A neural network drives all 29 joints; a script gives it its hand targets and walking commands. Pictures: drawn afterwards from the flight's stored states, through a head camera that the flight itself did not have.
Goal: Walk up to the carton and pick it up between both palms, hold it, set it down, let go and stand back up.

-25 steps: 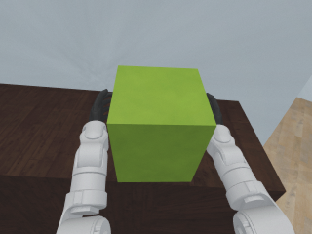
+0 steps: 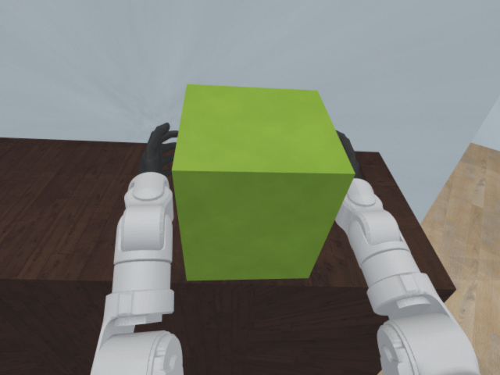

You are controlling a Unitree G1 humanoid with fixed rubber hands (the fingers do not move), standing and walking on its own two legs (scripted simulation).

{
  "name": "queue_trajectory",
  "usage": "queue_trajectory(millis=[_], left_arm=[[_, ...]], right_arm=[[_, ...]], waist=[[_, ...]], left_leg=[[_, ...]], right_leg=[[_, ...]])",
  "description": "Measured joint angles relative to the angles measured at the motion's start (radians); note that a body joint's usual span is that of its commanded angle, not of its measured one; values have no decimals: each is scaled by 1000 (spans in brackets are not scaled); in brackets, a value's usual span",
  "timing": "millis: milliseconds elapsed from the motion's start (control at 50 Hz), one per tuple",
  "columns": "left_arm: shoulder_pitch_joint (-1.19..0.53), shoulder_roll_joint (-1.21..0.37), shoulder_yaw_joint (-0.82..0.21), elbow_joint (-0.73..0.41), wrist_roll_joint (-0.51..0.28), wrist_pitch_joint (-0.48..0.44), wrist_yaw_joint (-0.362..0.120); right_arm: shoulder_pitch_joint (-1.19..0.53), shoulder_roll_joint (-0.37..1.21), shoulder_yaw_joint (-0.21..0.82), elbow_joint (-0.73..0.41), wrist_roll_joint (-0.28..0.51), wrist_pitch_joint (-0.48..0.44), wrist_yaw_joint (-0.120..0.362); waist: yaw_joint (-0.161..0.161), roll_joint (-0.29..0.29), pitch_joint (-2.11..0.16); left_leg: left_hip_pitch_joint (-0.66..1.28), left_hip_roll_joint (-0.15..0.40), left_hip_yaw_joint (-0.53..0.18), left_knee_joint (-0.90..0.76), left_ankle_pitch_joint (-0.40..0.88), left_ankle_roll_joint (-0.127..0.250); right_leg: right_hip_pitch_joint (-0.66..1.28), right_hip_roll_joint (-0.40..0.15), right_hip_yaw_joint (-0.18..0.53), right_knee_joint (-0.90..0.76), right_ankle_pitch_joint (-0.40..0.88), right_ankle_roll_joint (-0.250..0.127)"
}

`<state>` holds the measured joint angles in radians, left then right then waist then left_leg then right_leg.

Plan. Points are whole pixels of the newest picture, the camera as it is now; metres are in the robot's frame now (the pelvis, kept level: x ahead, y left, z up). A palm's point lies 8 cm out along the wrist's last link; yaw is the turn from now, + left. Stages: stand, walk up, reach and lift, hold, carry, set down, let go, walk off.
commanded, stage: reach and lift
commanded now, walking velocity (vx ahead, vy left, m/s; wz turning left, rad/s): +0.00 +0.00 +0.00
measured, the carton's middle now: (251, 186) +0.38 -0.01 +0.15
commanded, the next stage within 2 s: hold in 1.04 s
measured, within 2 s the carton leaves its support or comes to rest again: neither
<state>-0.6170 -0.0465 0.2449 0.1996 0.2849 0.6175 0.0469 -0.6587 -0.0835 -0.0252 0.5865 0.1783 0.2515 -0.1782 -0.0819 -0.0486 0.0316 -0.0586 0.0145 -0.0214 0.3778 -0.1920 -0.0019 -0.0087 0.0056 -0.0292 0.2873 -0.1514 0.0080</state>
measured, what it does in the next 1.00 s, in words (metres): stands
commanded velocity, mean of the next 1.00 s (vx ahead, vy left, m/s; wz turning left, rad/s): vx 0.00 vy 0.00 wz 0.00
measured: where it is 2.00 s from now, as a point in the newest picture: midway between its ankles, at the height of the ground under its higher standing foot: outside the picture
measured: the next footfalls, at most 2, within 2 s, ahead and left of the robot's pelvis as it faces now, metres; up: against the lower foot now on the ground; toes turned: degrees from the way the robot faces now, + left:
none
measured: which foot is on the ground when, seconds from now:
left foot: down 0.00-1.00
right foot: down 0.00-1.00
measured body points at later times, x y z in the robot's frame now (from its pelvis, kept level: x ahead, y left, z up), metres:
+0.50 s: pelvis +0.00 +0.00 +0.00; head -0.06 +0.02 +0.45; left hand +0.38 +0.15 +0.21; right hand +0.38 -0.16 +0.20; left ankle +0.02 +0.12 -0.75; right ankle +0.01 -0.12 -0.75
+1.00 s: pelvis +0.00 +0.00 +0.00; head -0.06 +0.02 +0.44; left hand +0.39 +0.15 +0.22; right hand +0.39 -0.16 +0.22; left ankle +0.02 +0.12 -0.75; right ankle +0.01 -0.12 -0.75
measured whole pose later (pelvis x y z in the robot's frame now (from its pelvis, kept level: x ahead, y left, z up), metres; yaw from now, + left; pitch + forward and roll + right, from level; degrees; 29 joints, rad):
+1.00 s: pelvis +0.00 +0.00 +0.00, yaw +1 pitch -7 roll -2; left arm -0.72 0.00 0.30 0.28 0.27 0.72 0.02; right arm -0.82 -0.11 0.00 0.67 0.26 0.39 -0.21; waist -0.10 -0.04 -0.04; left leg -0.07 0.02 -0.04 0.40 -0.20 -0.01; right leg 0.00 0.01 -0.05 0.28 -0.15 0.00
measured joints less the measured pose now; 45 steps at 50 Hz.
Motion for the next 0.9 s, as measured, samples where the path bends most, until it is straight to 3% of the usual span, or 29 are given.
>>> queue_trajectory(millis=[240, 500, 900], left_arm=[[-33, 22, 37, 40, -10, 41, -19], [-49, 31, 37, 44, -13, 56, -26], [-109, 44, 54, 94, -7, 94, -26]], right_arm=[[-70, 8, -5, 40, 6, 75, -12], [-86, -11, 18, 26, 43, 105, -31], [-159, -21, 7, 95, 61, 136, -29]], waist=[[-9, 0, -32], [-19, 7, -46], [-15, 3, -66]], left_leg=[[8, -2, -22, -13, 10, -7], [1, 2, -23, 9, -4, -8], [-7, 5, -19, 13, -6, -9]], right_leg=[[10, -1, -22, 1, -6, -6], [15, 4, -22, -5, -4, -4], [8, 7, -18, -6, -2, -5]])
